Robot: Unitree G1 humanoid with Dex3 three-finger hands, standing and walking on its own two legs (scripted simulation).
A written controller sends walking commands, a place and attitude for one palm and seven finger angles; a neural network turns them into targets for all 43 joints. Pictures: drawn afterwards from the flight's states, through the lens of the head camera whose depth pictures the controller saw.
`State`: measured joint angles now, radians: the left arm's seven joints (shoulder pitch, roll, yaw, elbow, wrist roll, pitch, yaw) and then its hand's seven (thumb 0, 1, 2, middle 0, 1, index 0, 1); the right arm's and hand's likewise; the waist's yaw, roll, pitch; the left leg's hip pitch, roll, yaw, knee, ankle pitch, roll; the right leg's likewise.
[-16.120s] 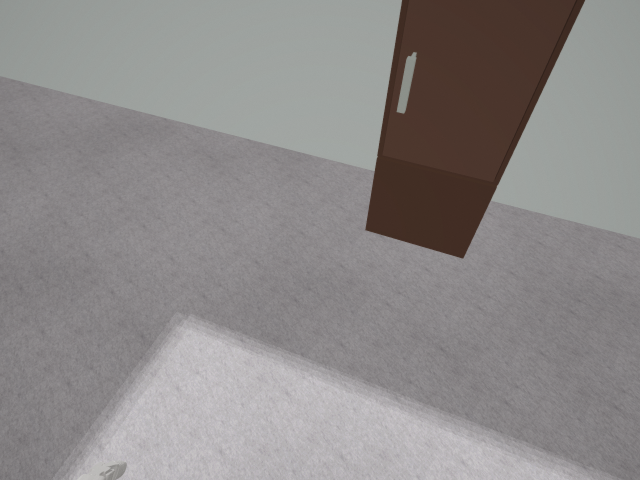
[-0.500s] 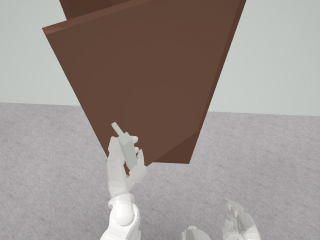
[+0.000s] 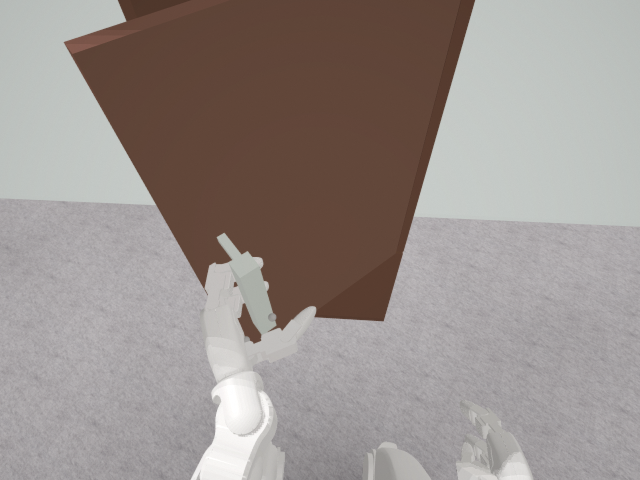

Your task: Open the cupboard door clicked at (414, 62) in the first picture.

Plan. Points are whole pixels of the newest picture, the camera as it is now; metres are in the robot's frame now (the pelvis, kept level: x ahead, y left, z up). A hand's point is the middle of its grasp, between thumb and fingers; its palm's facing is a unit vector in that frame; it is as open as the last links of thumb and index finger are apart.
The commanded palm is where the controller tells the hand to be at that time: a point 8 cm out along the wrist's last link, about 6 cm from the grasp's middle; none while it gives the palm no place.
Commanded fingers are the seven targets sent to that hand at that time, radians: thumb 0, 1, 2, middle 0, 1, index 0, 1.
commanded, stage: open thumb and fingers to let go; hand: left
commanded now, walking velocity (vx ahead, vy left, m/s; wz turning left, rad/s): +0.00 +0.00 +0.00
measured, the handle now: (246, 286) +0.35 +0.11 +0.04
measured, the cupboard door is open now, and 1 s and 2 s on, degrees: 42 43 43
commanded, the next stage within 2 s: slide the hand sideways off the handle in 0.42 s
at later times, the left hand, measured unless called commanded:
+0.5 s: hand (274, 319) +0.30 +0.07 +0.03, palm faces +0.28 -0.96 -0.01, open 14.8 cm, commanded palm +0.26 +0.12 +0.03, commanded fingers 0.00 -0.50 0.30 -0.15 -0.30 -0.15 -0.30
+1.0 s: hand (259, 362) +0.25 +0.08 +0.04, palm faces -0.11 -0.99 +0.02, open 16.3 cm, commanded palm +0.23 +0.14 +0.03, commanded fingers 0.00 -0.50 0.30 -0.15 -0.30 -0.15 -0.30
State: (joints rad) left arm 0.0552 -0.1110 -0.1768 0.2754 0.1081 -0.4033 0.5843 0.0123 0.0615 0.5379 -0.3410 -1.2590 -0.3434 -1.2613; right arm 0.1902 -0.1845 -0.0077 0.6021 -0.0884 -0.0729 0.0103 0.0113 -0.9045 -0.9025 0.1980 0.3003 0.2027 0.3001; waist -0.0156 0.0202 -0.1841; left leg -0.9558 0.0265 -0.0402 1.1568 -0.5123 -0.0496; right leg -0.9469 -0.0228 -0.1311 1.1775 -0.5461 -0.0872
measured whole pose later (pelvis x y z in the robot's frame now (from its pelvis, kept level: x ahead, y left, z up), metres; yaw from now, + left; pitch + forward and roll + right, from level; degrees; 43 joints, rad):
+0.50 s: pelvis -0.01 +0.02 +0.00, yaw -1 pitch +17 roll +0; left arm 0.01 -0.11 -0.23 0.32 0.12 -0.40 0.59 -0.01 -0.50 0.30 -0.34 -0.63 -0.34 -0.65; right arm 0.17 -0.17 0.01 0.59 -0.09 -0.07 0.02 0.01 -0.90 -0.90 0.20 0.30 0.20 0.30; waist -0.02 0.02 -0.18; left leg -0.96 0.03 -0.02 1.18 -0.52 -0.02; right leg -0.94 -0.02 -0.11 1.17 -0.53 -0.06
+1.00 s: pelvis -0.01 +0.05 -0.01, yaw -2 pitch +17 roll -1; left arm 0.23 0.02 -0.28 0.06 0.05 -0.42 0.17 -0.01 -0.50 0.30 -0.13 -0.30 -0.15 -0.31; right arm 0.24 -0.20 0.01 0.44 -0.03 -0.01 0.03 0.01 -0.90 -0.90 0.20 0.30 0.20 0.30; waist -0.02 0.02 -0.17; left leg -1.00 0.01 0.01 1.25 -0.56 0.01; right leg -0.99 -0.04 -0.08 1.24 -0.55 -0.02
